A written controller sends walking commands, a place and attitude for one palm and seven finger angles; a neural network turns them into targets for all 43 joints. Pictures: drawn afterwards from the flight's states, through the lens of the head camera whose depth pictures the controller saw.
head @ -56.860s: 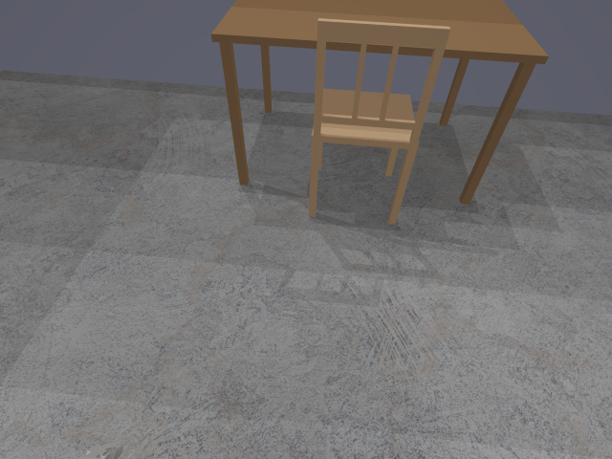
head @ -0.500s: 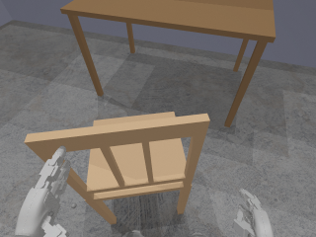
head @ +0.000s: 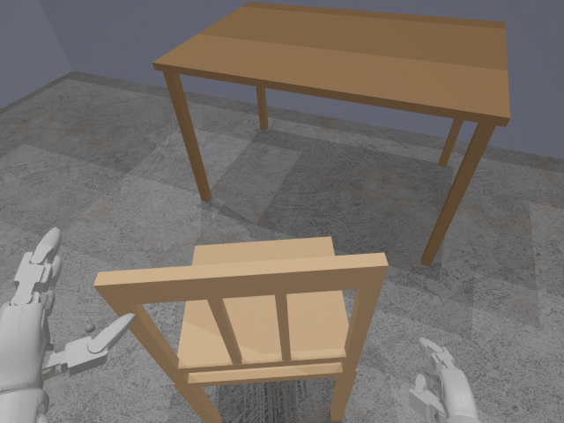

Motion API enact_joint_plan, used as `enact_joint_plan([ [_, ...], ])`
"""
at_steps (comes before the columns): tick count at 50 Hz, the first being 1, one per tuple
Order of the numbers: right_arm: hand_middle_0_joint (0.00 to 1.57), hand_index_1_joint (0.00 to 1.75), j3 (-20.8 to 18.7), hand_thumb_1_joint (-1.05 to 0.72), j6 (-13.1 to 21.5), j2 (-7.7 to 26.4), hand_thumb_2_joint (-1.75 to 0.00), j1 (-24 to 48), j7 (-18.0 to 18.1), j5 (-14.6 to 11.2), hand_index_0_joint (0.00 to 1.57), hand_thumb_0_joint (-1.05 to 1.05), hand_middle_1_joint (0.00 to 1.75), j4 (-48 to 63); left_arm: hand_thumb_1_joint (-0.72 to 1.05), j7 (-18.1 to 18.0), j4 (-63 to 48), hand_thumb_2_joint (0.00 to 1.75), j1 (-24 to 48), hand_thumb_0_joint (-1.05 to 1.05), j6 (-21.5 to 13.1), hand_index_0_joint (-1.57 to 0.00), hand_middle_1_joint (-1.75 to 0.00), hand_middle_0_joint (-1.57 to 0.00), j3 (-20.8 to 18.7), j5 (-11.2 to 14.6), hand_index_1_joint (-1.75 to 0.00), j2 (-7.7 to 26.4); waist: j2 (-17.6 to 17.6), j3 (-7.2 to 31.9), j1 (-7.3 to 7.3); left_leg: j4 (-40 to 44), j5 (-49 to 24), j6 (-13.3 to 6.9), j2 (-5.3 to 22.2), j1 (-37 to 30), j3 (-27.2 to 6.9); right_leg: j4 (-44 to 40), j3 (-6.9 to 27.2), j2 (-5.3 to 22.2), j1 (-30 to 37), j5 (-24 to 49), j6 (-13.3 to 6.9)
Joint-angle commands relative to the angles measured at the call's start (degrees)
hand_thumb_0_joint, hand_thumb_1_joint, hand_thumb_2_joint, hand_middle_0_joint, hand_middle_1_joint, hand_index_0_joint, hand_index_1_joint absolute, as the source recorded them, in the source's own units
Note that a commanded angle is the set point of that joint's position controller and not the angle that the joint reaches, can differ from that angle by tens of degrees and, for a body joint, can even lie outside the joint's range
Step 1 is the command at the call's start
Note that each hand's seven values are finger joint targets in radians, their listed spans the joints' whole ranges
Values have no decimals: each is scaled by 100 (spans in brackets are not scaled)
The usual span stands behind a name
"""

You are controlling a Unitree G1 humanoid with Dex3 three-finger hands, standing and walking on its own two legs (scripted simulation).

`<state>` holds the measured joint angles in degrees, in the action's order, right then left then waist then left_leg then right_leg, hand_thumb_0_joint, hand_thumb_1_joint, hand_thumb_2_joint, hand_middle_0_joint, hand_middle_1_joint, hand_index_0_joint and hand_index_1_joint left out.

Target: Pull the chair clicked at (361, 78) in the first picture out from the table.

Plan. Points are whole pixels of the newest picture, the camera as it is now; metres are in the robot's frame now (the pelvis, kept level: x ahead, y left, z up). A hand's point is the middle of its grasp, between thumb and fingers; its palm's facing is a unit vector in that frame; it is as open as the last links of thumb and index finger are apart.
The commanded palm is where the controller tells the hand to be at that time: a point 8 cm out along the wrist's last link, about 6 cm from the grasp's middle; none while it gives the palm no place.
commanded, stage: draw the hand back to the body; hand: left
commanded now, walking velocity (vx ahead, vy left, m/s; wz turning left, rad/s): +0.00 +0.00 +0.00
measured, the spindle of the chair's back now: (226, 331) +0.29 +0.15 -0.10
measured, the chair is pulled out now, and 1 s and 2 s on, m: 0.63 0.63 0.63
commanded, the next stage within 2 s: step back with the hand held close in 0.58 s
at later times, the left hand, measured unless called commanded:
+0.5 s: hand (58, 298) +0.19 +0.26 +0.17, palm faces +0.43 -0.79 -0.42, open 7.5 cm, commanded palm +0.14 +0.31 +0.19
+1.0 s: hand (56, 313) +0.18 +0.27 +0.15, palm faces +0.31 -0.78 -0.53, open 7.4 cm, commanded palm +0.13 +0.31 +0.19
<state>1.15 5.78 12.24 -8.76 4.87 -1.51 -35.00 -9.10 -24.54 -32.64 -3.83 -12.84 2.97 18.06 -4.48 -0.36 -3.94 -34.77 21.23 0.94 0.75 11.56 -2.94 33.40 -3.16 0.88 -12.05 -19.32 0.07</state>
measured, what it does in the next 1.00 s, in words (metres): stands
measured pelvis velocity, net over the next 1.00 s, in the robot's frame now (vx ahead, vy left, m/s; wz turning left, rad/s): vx -0.03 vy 0.02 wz -0.05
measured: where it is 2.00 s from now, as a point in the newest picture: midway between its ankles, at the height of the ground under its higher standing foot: outside the picture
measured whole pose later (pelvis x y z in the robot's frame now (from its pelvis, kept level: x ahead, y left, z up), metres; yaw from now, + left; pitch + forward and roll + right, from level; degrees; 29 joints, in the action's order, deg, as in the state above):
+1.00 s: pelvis -0.03 +0.02 +0.01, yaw -3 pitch +0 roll -1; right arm -0.8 1.1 13.1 -7.5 4.3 -1.0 -33.5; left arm -6.8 -26.4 -34.1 -8.3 -21.5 3.3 22.4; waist -4.0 -3.2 -1.1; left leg -28.7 15.5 -0.4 0.4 13.6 0.3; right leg 26.6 0.0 1.1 -14.9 -12.1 1.5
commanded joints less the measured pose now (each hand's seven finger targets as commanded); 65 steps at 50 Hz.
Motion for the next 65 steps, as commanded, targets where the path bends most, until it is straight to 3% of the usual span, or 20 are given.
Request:
enact_joint_plan([
  [1, 20, 30, -216, -90, 310, 588, -90, 636, -14, 32, 20, 0, 30, 837, 57, -73, -1388, 74, 399, 0, -414, -16, -23, -16, -1006, -6, -23, 1088, 109, 458, 12, 660, -2133, -191, 84, -278, 66, -646, 40, 120, 346, 1873, -147],
  [10, 20, 30, -268, -90, 248, 627, -90, 663, -73, 33, 20, 0, 30, 673, 90, -55, -1379, 90, 853, 0, -475, -20, -30, -20, -1487, 57, -30, 1299, 39, 465, 12, 845, -2406, -186, 128, -526, 95, -888, 61, 97, 568, 2072, -144],
  [13, 20, 30, -297, -90, 173, 631, -90, 693, -105, 25, 20, 0, 30, 629, 90, 11, -874, 90, 592, 0, -407, -20, -30, -20, -1255, 67, -30, 968, 159, 221, 27, 913, -2286, -194, 128, -443, 127, -971, 32, 92, 503, 1987, -127],
  [15, 20, 30, -329, -90, 126, 662, -90, 724, -108, 31, 20, 0, 30, 654, 90, 23, -909, 90, 577, 0, -433, -20, -30, -20, -1300, 90, -30, 1044, 383, 289, 4, 967, -2147, -214, 128, -419, 125, -998, 27, 91, 570, 1934, -119],
  [18, 20, 30, -320, -90, 165, 660, -90, 737, -107, 27, 20, 0, 30, 692, 90, 7, -1326, 90, 766, 0, -495, -20, -30, -20, -1363, 45, -30, 1214, -29, 455, -1, 1003, -2096, -205, 112, -486, 119, -1008, 71, 97, 628, 1821, -140],
  [22, 20, 30, -307, -90, 248, 679, -90, 743, -96, 31, 20, 0, 30, 651, 90, -45, -1504, 90, 787, 0, -493, -20, -30, -20, -1530, 41, -30, 1421, -171, 543, -21, 1025, -2185, -171, 126, -518, 96, -1031, 98, 87, 735, 1869, -168],
  [27, 20, 30, -311, -90, 264, 675, -90, 753, -98, 19, 20, 0, 30, 600, 90, -29, -1261, 90, 763, 0, -466, -20, -30, -20, -1414, 44, -30, 1238, -149, 243, 12, 1084, -1976, -156, 136, -444, 94, -1105, 81, 64, 582, 1648, -178],
  [31, 20, 30, -325, -90, 240, 671, -90, 815, -82, 17, 20, 0, 30, 641, 90, -4, -1093, 90, 754, 0, -483, -20, -30, -20, -1349, 91, -30, 1139, 190, 179, 7, 1108, -1674, -193, 127, -402, 125, -1132, 91, 62, 508, 1448, -146],
  [35, 20, 30, -293, -90, 291, 687, -90, 799, -106, 27, 20, 0, 30, 677, 90, 7, -1396, 90, 983, 0, -534, -20, -30, -20, -1213, 64, -30, 1117, -130, 300, 17, 1141, -1605, -178, 101, -451, 88, -1127, 106, 71, 529, 1344, -161],
  [36, 20, 30, -287, -90, 216, 753, -90, 576, -83, -42, 20, 0, 30, 877, 90, -18, -2024, 90, 2019, 0, -863, -20, -30, -20, -2356, 151, -30, 2434, -138, 21, 157, 1011, -1333, -321, 270, -311, 7, -1420, 820, 341, 74, 1860, -147],
  [37, 20, 30, -256, -90, 183, 689, -90, 517, -45, -11, 20, 0, 30, 764, 90, 2, -1744, 90, 2008, 0, -957, -20, -30, -20, -2426, 126, -30, 2445, -48, 24, 181, 987, -1123, -294, 221, -250, -82, -1415, 854, 456, 139, 1972, -200],
  [39, 20, 30, -295, -90, 119, 677, -90, 595, -73, 37, 20, 0, 30, 764, 90, 105, -888, 90, 818, 0, -866, -20, -30, -20, -1798, 103, -30, 1482, 189, 86, 215, 895, -1457, -282, 273, -287, -75, -1330, 818, 496, 30, 2093, -178],
  [41, 20, 30, -330, -90, -12, 693, -90, 608, -94, 60, 20, 0, 30, 838, 90, 170, -700, 90, 198, 0, -793, -20, -30, -20, -1518, 77, -30, 1123, 158, 340, 217, 911, -2002, -294, 396, -311, -99, -1176, 657, 451, 62, 2155, -103],
  [42, 20, 30, -357, -90, -47, 705, -90, 615, -84, 53, 20, 0, 30, 857, 90, 171, -725, 90, 39, 0, -790, -20, -30, -20, -1505, 75, -30, 1120, -13, 451, 218, 987, -2218, -301, 427, -333, -86, -1097, 563, 414, 115, 2204, -63],
  [46, 20, 30, -394, -90, -197, 706, -90, 659, -46, 79, 20, 0, 30, 1043, 90, 119, -1260, 90, -159, 0, -797, -20, -30, -20, -1699, 32, -30, 1383, 215, 727, 199, 966, -2659, -316, 576, -159, -189, -842, 405, 356, 106, 2131, -22],
  [50, 20, 30, -391, -90, -130, 655, -90, 642, 19, 67, 20, 0, 30, 1109, 90, 16, -1839, 90, -193, 0, -917, -20, -30, -20, -2025, 49, -30, 1722, -141, 886, 186, 957, -2764, -361, 703, 23, -292, -525, 343, 318, 44, 1901, -10],
  [54, 20, 30, -434, -90, -33, 628, -90, 533, 51, 45, 20, 0, 30, 1045, 90, -50, -1860, 90, -329, 0, -956, -20, -30, -20, -2115, 82, -30, 1712, -276, 951, 226, 776, -2441, -342, 710, 274, -335, -459, 407, 355, -22, 1732, -54],
  [59, 20, 30, -510, -90, -23, 634, -90, 440, 62, 19, 20, 0, 30, 959, 90, -84, -1523, 90, -395, 0, -896, -20, -30, -20, -1995, 102, -30, 1537, 407, 834, 321, 264, -1262, -239, 420, 519, -228, -846, 874, 690, -404, 1722, -276],
  [62, 20, 30, -550, -90, -24, 635, -90, 386, 81, 5, 20, 0, 30, 878, 90, -147, -1456, 90, -295, 0, -852, -20, -30, -20, -2012, 93, -30, 1627, 756, 694, 382, -68, -431, -200, 216, 495, -139, -1226, 1187, 1001, -888, 984, -466],
  [65, 20, 30, -465, -90, 7, 603, -90, 503, 102, 12, 20, 0, 30, 981, 90, -197, -1633, 90, -107, 0, -885, -20, -30, -20, -1977, 49, -30, 1658, 680, 451, 342, 381, 44, -283, 303, 740, -282, -1205, 956, 804, -1111, -12, -313],
])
